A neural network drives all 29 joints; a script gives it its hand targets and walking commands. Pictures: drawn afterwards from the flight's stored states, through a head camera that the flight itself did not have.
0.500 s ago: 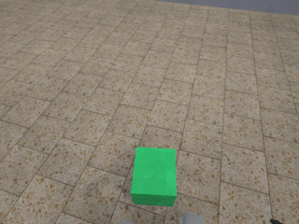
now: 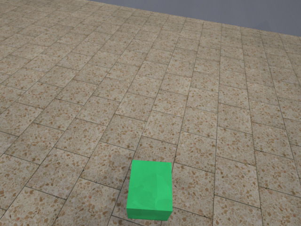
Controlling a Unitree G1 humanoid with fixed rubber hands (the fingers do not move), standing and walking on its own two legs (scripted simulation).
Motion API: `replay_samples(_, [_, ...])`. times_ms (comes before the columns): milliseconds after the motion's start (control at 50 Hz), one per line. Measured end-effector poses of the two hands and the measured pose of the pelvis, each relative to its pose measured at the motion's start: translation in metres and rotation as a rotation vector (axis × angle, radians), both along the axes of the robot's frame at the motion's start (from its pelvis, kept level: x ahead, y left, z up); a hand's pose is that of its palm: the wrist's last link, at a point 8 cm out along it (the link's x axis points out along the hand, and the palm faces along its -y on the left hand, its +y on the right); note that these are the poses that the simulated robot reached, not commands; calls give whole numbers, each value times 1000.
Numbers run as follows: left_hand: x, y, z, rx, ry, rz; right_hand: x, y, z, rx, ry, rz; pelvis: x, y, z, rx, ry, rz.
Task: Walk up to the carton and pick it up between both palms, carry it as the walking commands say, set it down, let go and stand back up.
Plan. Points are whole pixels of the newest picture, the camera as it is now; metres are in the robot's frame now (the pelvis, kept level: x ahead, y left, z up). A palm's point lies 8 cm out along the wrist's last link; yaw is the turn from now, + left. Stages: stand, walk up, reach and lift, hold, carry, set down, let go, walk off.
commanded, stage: walk up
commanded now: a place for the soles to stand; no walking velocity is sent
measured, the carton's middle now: (149, 190) +0.43 -0.02 -0.65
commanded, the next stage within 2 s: reach and lift in 1.54 s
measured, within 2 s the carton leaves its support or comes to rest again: neither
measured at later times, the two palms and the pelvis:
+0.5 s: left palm out of the picture +0.10 +0.30 -0.11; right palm out of the picture +0.11 -0.30 -0.10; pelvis +0.01 +0.00 +0.02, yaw -1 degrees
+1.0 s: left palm out of the picture +0.10 +0.29 -0.10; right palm out of the picture +0.08 -0.32 -0.10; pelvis +0.00 -0.01 +0.01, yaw +0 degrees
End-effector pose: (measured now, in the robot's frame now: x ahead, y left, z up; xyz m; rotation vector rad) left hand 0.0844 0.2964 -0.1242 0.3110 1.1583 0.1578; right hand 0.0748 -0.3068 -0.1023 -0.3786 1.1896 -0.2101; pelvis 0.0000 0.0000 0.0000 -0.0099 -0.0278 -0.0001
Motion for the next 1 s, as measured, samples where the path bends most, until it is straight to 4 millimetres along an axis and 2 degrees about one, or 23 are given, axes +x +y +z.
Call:
replay_samples(160, [26,9,12,17,-5,-4,28,5,10,-1,-41,-10,8,5,9,2,-6,-10])
replay_samples(320, [28,11,19,26,12,4,42,11,10,23,-48,-13,12,6,14,7,-9,-10])
replay_samples(620, [8,-2,15,13,84,16,23,8,3,42,18,-44,14,1,17,11,-4,-17])
replay_samples(800, [14,-5,15,19,66,18,12,-1,3,27,48,-49,6,-4,16,14,2,-12])
replay_samples(1000, [18,-4,22,37,20,13,9,-9,3,25,21,-38,-4,-10,14,16,0,-7])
